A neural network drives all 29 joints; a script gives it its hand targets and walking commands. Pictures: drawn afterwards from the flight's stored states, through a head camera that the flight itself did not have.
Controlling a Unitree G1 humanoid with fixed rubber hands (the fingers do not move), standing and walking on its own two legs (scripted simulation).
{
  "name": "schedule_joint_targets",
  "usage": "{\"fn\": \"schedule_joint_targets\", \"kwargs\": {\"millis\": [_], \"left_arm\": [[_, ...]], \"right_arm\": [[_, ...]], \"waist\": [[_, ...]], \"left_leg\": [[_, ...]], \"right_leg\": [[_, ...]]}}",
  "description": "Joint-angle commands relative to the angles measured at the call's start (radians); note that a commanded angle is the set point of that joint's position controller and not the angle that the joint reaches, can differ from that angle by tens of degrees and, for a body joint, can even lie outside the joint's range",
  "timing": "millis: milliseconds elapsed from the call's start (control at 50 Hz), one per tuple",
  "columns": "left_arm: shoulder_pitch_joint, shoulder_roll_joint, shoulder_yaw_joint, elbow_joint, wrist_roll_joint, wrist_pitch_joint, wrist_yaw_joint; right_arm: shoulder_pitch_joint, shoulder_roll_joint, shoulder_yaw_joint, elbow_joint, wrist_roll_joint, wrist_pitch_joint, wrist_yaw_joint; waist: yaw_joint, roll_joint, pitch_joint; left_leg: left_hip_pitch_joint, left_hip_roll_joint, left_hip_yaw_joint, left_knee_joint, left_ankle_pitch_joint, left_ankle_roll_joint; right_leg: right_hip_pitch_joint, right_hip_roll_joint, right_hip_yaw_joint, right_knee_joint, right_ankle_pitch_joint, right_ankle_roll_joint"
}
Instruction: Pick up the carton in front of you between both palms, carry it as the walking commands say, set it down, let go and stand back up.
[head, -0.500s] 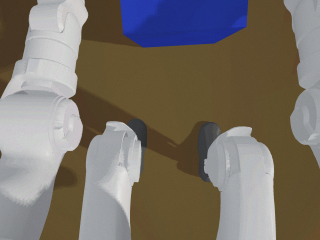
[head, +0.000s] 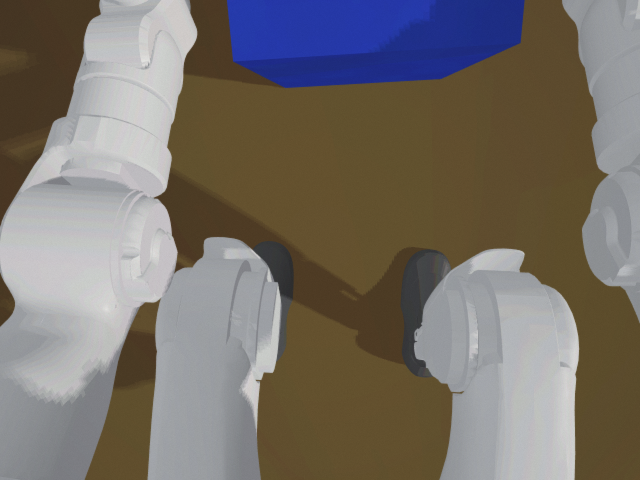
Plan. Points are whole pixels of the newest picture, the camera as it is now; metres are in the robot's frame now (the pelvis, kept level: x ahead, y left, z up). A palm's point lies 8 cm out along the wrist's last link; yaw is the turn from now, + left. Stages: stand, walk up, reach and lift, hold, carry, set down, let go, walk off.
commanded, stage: reach and lift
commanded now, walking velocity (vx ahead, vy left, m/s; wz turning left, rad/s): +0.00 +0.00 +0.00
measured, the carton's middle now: out of the picture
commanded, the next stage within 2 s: none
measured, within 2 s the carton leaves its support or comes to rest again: leaves its support in 0.54 s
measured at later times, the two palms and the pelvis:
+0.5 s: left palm out of the picture +0.56 +0.14 -0.17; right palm out of the picture +0.58 -0.17 -0.17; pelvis +0.00 +0.00 -0.01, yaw +0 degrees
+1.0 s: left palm out of the picture +0.50 +0.13 +0.04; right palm out of the picture +0.51 -0.17 +0.04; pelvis -0.02 +0.01 +0.10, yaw -3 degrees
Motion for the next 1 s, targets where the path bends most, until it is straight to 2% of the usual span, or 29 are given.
{"fn": "schedule_joint_targets", "kwargs": {"millis": [0, 100, 140, 180, 240, 280, 320, 380, 440, 540, 580, 600, 640, 700, 760, 800, 880, 980], "left_arm": [[-0.254, 0.102, 0.024, -0.095, 0.023, -0.018, -0.005], [-0.341, 0.002, -0.005, -0.119, 0.023, -0.006, -0.017], [-0.352, -0.015, 0.016, -0.121, 0.056, -0.001, -0.020], [-0.455, -0.320, -0.044, -0.145, 0.060, 0.020, -0.083], [-0.539, -0.746, -0.089, -0.161, 0.095, 0.073, -0.219], [-0.529, -0.862, -0.097, -0.187, 0.108, 0.105, -0.281], [-0.523, -0.907, -0.118, -0.217, 0.097, 0.125, -0.308], [-0.525, -0.967, -0.162, -0.271, 0.050, 0.143, -0.320], [-0.564, -1.032, -0.222, -0.340, -0.010, 0.145, -0.318], [-0.615, -1.158, -0.331, -0.568, -0.062, 0.172, -0.297], [-0.601, -1.216, -0.353, -0.634, -0.047, 0.197, -0.281], [-0.598, -1.217, -0.358, -0.660, -0.036, 0.207, -0.275], [-0.571, -1.221, -0.361, -0.671, -0.011, 0.229, -0.272], [-0.478, -1.230, -0.318, -0.580, 0.047, 0.251, -0.289], [-0.407, -1.228, -0.166, -0.434, 0.175, 0.266, -0.303], [-0.364, -1.211, -0.070, -0.372, 0.256, 0.276, -0.310], [-0.345, -1.202, 0.009, -0.338, 0.327, 0.283, -0.316], [-0.369, -1.250, -0.026, -0.379, 0.317, 0.301, -0.334]], "right_arm": [[-0.284, -0.083, -0.018, -0.094, -0.016, -0.015, 0.002], [-0.372, 0.018, 0.027, -0.120, 0.004, -0.005, 0.010], [-0.377, 0.044, 0.008, -0.121, -0.022, 0.002, 0.010], [-0.459, 0.354, 0.060, -0.135, -0.035, 0.019, 0.068], [-0.460, 0.795, 0.076, -0.145, -0.071, 0.064, 0.205], [-0.422, 0.930, 0.057, -0.176, -0.091, 0.097, 0.269], [-0.399, 0.987, 0.051, -0.204, -0.092, 0.116, 0.299], [-0.416, 1.027, 0.081, -0.265, -0.069, 0.135, 0.311], [-0.449, 1.094, 0.133, -0.347, -0.022, 0.140, 0.308], [-0.519, 1.220, 0.238, -0.632, 0.033, 0.165, 0.274], [-0.528, 1.274, 0.266, -0.729, 0.032, 0.184, 0.256], [-0.508, 1.291, 0.270, -0.748, 0.021, 0.196, 0.244], [-0.437, 1.318, 0.266, -0.713, -0.006, 0.222, 0.236], [-0.294, 1.371, 0.186, -0.568, -0.084, 0.253, 0.245], [-0.223, 1.397, 0.047, -0.408, -0.193, 0.268, 0.264], [-0.204, 1.383, -0.040, -0.346, -0.256, 0.274, 0.277], [-0.204, 1.356, -0.132, -0.311, -0.323, 0.280, 0.285], [-0.206, 1.377, -0.148, -0.335, -0.349, 0.296, 0.290]], "waist": [[0.023, -0.075, -1.193], [0.022, -0.076, -1.178], [0.018, -0.072, -1.157], [0.008, -0.067, -1.125], [0.000, -0.062, -1.014], [0.000, -0.057, -0.978], [-0.004, -0.044, -0.984], [-0.010, -0.044, -1.054], [-0.017, -0.066, -1.237], [-0.016, -0.079, -1.911], [-0.003, -0.085, -2.144], [-0.007, -0.093, -2.182], [-0.011, -0.085, -2.132], [-0.017, -0.084, -1.810], [0.009, -0.073, -1.484], [0.026, -0.075, -1.365], [0.030, -0.082, -1.350], [-0.005, -0.057, -1.463]], "left_leg": [[0.559, -0.015, 0.084, -0.147, 0.389, 0.004], [0.587, -0.027, 0.087, -0.153, 0.336, 0.009], [0.601, -0.033, 0.093, -0.154, 0.321, 0.009], [0.605, -0.049, 0.093, -0.150, 0.311, 0.015], [0.552, -0.072, 0.095, -0.129, 0.278, 0.017], [0.521, -0.079, 0.103, -0.122, 0.254, 0.029], [0.520, -0.080, 0.105, -0.116, 0.260, 0.038], [0.546, -0.081, 0.105, -0.109, 0.297, 0.048], [0.591, -0.080, 0.109, -0.098, 0.393, 0.051], [0.810, -0.101, 0.119, -0.114, 0.677, 0.038], [0.841, -0.118, 0.124, -0.140, 0.713, 0.031], [0.824, -0.120, 0.126, -0.158, 0.699, 0.028], [0.781, -0.124, 0.133, -0.208, 0.633, 0.025], [0.652, -0.127, 0.140, -0.284, 0.474, 0.019], [0.548, -0.124, 0.135, -0.371, 0.275, 0.029], [0.514, -0.119, 0.129, -0.428, 0.190, 0.036], [0.533, -0.119, 0.120, -0.507, 0.127, 0.039], [0.620, -0.124, 0.121, -0.577, 0.121, 0.033]], "right_leg": [[0.600, 0.003, -0.055, -0.181, 0.375, 0.007], [0.639, 0.017, -0.055, -0.194, 0.330, -0.001], [0.656, 0.023, -0.060, -0.195, 0.312, -0.001], [0.656, 0.043, -0.067, -0.195, 0.304, -0.005], [0.601, 0.065, -0.074, -0.166, 0.286, -0.016], [0.551, 0.068, -0.087, -0.161, 0.264, -0.024], [0.515, 0.069, -0.097, -0.156, 0.264, -0.030], [0.530, 0.071, -0.101, -0.151, 0.287, -0.038], [0.634, 0.073, -0.102, -0.139, 0.407, -0.040], [0.944, 0.093, -0.117, -0.141, 0.738, -0.025], [1.003, 0.109, -0.122, -0.160, 0.785, -0.015], [1.029, 0.112, -0.127, -0.176, 0.781, -0.011], [1.018, 0.121, -0.131, -0.225, 0.713, -0.007], [0.871, 0.127, -0.126, -0.313, 0.556, -0.004], [0.635, 0.125, -0.132, -0.410, 0.307, -0.006], [0.566, 0.127, -0.131, -0.467, 0.203, -0.008], [0.581, 0.135, -0.139, -0.545, 0.124, -0.010], [0.680, 0.137, -0.144, -0.616, 0.130, -0.015]]}}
